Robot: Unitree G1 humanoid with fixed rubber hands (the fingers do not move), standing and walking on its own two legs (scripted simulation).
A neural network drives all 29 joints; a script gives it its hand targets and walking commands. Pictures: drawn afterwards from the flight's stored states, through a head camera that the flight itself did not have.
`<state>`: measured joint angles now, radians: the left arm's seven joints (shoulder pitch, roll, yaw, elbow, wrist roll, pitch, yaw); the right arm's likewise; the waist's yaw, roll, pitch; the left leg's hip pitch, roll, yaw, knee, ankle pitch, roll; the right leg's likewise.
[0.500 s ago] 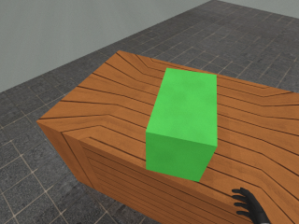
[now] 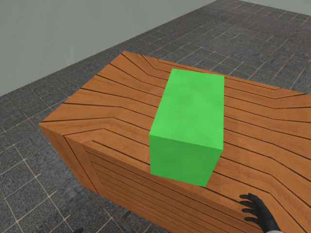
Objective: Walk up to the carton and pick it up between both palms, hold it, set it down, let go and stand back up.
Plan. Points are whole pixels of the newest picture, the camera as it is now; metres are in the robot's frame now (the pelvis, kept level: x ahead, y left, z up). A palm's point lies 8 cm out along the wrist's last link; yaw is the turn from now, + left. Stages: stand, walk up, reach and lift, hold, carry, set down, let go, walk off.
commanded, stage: stand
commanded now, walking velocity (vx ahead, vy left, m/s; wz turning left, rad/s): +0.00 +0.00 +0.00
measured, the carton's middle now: (187, 124) +0.46 -0.07 -0.01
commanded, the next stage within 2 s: none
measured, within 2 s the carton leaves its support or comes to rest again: neither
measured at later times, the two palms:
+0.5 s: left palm out of the picture +0.06 +0.25 -0.11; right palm (269, 227) +0.16 -0.25 -0.05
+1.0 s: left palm out of the picture +0.09 +0.24 -0.11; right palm (271, 226) +0.16 -0.25 -0.05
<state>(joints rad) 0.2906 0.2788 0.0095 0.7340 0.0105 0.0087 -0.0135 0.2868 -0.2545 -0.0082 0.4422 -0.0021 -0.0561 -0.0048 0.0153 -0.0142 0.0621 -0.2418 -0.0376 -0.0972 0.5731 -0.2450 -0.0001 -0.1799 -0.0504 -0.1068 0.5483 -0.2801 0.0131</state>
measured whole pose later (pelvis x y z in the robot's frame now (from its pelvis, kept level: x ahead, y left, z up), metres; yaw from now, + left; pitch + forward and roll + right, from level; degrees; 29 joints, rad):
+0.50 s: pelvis -0.01 -0.01 +0.00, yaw +0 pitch -3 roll -1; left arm 0.32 0.27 0.01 0.73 0.02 0.00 -0.02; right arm 0.28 -0.26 -0.01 0.44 -0.01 -0.06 0.01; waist 0.02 0.00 0.02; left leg -0.30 -0.03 -0.10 0.57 -0.22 -0.01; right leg -0.24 -0.04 -0.10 0.56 -0.27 0.00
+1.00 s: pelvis +0.00 -0.02 +0.00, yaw -1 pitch -2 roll +0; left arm 0.29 0.26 0.02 0.72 0.01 0.00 -0.03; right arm 0.29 -0.25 0.00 0.40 0.00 -0.08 0.01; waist 0.01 0.01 0.01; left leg -0.32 -0.01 -0.10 0.59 -0.25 -0.03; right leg -0.27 -0.03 -0.10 0.59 -0.29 -0.01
